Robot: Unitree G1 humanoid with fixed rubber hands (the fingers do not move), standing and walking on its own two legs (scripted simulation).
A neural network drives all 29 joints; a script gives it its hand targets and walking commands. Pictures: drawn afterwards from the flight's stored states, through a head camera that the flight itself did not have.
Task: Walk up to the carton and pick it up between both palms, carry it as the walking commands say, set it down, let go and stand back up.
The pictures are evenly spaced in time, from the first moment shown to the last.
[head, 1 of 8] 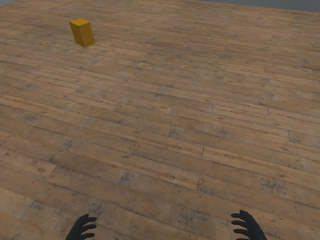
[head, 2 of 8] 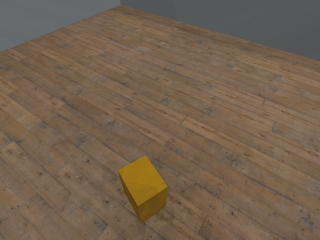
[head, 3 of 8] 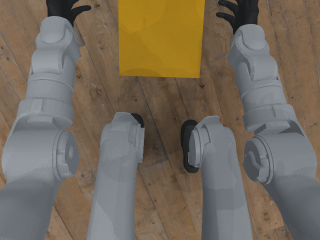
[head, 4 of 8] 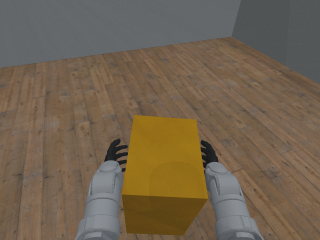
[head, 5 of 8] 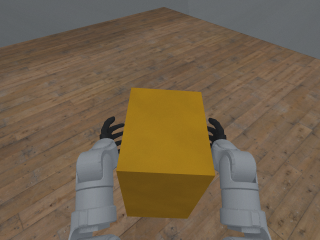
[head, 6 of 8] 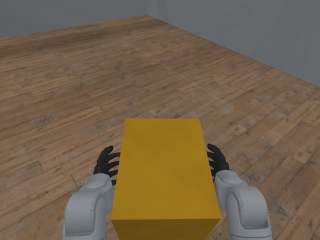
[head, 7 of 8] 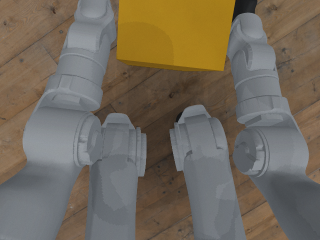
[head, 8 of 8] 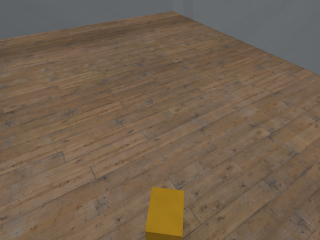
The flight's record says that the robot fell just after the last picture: no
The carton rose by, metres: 0.68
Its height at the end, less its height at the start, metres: +0.00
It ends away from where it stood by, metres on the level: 0.14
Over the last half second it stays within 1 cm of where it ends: yes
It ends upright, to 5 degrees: yes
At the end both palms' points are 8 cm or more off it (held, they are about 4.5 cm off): yes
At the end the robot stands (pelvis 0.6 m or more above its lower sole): yes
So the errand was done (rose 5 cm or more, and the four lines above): yes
